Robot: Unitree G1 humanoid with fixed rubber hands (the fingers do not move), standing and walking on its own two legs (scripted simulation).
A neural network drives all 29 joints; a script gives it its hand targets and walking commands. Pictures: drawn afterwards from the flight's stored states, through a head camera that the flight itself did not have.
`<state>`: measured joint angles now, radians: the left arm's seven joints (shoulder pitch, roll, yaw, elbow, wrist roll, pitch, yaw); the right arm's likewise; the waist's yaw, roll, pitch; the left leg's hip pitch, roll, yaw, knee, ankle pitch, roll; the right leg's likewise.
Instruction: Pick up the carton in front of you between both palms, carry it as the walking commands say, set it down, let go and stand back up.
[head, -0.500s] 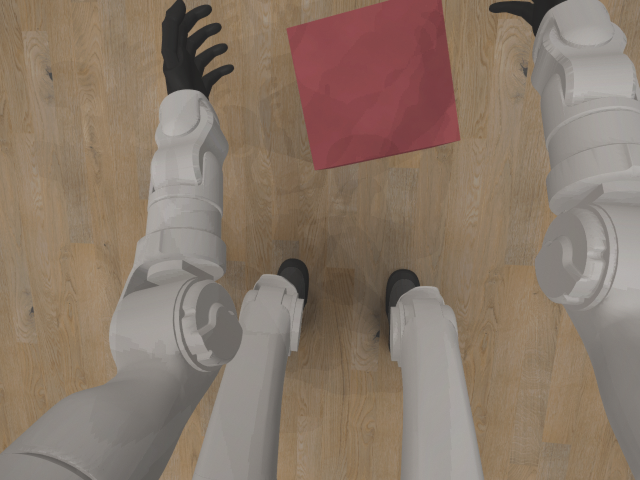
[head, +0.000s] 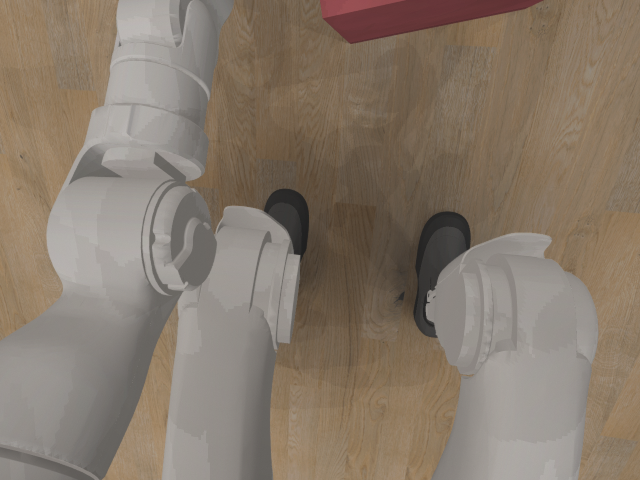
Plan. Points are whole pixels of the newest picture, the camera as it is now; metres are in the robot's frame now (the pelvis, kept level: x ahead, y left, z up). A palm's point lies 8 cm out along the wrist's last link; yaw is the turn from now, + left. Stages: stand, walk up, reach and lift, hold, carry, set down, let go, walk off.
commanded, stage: reach and lift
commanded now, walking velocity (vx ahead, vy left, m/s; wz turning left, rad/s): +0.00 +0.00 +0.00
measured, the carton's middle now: out of the picture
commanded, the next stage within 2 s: none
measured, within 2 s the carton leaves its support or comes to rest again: leaves its support in 0.86 s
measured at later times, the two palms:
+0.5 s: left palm out of the picture +0.57 +0.12 -0.19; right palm out of the picture +0.60 -0.20 -0.19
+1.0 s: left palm out of the picture +0.57 +0.10 -0.14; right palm out of the picture +0.58 -0.20 -0.15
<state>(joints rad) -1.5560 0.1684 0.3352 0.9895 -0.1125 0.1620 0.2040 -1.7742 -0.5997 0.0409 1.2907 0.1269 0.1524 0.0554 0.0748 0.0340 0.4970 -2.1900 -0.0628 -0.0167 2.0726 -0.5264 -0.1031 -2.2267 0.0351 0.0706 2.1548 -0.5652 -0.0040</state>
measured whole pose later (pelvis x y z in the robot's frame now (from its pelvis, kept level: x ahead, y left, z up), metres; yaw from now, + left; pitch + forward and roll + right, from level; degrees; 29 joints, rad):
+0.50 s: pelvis +0.01 +0.00 -0.02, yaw +1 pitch +34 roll +6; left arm -1.57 0.16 0.33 1.05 -0.13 0.12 0.18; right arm -1.77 -0.55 0.10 1.29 0.14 0.14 0.04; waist 0.05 0.07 0.50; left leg -2.19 -0.06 -0.01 2.15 -0.57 -0.10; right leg -2.23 0.01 0.07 2.24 -0.61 -0.02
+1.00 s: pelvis +0.02 +0.00 -0.01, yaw -1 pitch +38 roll +5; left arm -1.35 0.03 0.47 0.71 -0.05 0.27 0.24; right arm -1.53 -0.40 0.02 0.99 0.04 0.33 -0.05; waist 0.03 0.07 0.31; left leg -2.21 -0.13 -0.07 2.15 -0.59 -0.12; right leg -2.24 0.06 0.07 2.21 -0.63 0.01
